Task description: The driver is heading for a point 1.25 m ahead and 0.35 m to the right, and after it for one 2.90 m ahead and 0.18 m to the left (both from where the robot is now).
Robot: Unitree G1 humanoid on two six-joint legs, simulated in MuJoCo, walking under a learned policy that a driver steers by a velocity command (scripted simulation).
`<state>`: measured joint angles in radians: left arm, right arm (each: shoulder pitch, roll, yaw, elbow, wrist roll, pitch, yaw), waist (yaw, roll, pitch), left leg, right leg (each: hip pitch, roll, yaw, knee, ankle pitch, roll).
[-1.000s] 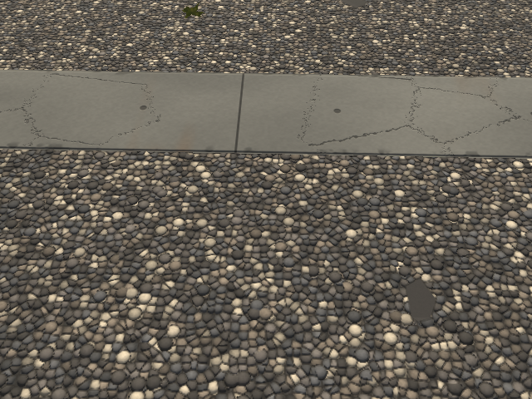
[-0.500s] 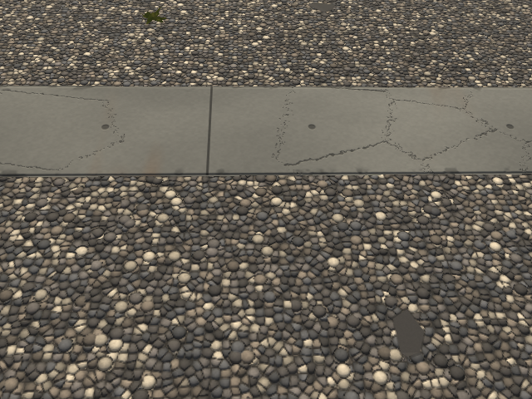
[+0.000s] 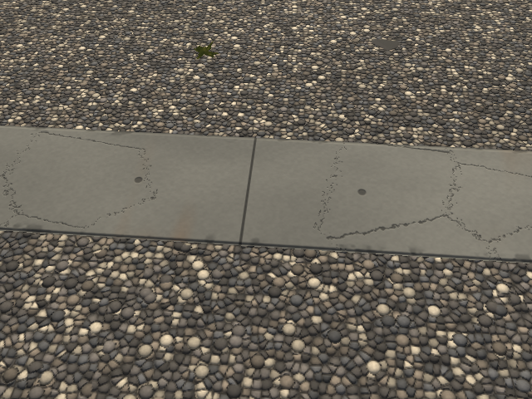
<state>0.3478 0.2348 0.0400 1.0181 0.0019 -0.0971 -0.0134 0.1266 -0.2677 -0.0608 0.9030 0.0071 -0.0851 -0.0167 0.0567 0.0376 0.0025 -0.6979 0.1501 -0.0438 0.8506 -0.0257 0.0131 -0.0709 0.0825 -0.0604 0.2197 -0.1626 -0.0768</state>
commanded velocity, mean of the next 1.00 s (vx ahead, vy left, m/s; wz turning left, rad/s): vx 0.50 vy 0.00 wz -0.43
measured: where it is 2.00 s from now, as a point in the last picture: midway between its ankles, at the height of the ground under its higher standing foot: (412, 235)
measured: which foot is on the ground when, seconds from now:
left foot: up 0.00-0.20, down 0.22-0.74, up 0.76-1.00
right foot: down 0.00-0.24, up 0.26-0.74, down 0.76-1.00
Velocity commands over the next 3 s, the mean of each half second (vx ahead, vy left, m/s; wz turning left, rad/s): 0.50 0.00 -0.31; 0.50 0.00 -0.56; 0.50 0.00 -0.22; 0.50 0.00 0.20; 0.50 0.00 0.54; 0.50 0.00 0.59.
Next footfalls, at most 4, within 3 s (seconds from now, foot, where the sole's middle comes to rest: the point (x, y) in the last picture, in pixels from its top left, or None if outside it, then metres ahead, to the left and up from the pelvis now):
0.22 left None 0.32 0.16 -0.78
0.76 right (356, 392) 0.54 -0.15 -0.78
1.26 left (342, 269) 0.91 -0.13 -0.78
1.78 right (458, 247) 1.01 -0.49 -0.78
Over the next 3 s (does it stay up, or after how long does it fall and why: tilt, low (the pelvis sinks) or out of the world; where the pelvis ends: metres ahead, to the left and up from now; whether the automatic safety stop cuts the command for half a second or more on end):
stays up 1.58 -0.57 -0.17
